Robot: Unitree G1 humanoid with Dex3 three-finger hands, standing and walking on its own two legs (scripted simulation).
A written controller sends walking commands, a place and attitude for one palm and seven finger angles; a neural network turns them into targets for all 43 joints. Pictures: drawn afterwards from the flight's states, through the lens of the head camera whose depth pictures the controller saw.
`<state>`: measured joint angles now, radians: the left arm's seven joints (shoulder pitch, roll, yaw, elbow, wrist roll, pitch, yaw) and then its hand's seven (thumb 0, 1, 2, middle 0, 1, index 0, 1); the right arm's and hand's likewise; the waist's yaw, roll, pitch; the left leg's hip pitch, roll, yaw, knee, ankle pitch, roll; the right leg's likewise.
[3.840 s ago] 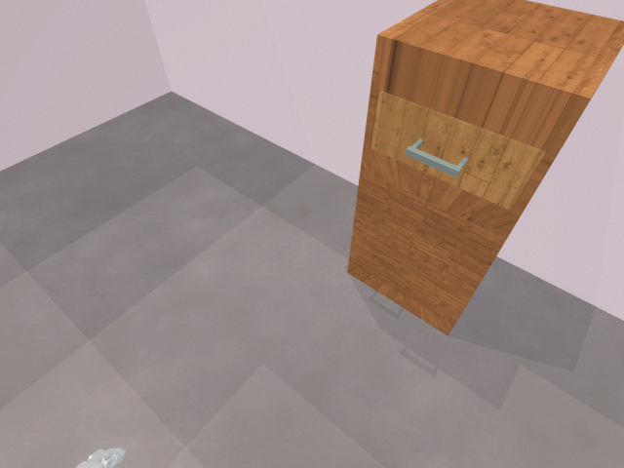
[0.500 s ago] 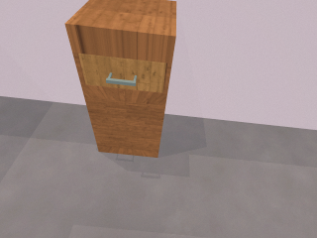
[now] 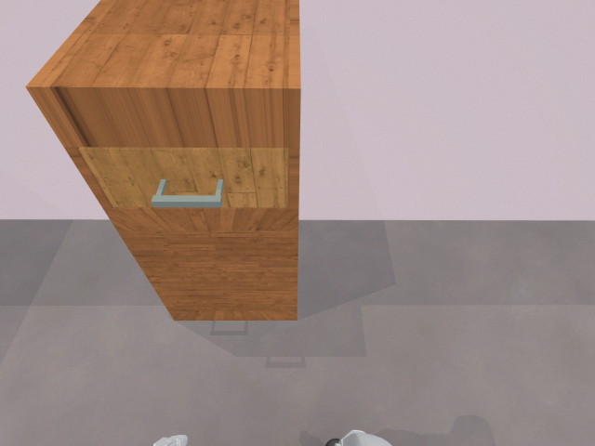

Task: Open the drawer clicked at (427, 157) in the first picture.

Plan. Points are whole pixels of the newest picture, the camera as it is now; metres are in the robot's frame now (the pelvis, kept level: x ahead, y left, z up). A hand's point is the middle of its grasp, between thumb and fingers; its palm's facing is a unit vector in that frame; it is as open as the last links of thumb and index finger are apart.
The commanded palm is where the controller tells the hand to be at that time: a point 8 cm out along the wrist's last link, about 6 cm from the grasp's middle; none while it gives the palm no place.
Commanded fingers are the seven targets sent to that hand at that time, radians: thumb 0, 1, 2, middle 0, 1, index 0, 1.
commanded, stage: come to a stop and stand still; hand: left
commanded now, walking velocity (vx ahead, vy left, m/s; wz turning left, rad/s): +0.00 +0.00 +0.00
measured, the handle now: (189, 193) +0.57 +0.22 -0.05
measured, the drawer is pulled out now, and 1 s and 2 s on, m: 0.00 0.00 0.00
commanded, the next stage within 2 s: look again from close up in 1.38 s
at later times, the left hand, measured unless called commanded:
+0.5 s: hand out of the picture +0.12 +0.24 -0.18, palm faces +0.11 -0.97 -0.22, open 7.3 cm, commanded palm none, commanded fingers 0.00 0.90 0.90 -0.20 -0.30 -0.20 -0.30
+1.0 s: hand out of the picture +0.05 +0.17 -0.15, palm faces +0.03 -0.97 -0.23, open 7.4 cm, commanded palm none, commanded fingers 0.00 0.90 0.90 -0.20 -0.30 -0.20 -0.30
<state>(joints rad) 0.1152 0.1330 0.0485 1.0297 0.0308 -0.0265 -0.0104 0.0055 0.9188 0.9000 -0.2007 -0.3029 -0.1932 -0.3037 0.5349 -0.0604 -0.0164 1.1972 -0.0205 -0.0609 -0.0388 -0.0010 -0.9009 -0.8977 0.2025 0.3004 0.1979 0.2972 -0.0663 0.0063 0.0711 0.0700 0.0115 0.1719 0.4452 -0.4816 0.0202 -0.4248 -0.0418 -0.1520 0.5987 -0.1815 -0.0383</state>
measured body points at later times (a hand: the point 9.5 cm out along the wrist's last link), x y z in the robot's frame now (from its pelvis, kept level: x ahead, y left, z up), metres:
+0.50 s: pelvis +0.07 +0.04 +0.00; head +0.11 +0.07 +0.45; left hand +0.12 +0.29 -0.16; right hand +0.20 -0.20 -0.12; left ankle +0.11 +0.14 -0.72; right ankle +0.08 -0.09 -0.69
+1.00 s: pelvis +0.02 -0.01 +0.02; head +0.02 -0.03 +0.47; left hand +0.05 +0.22 -0.13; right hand +0.00 -0.25 -0.15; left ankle +0.10 +0.13 -0.71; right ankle -0.01 -0.12 -0.72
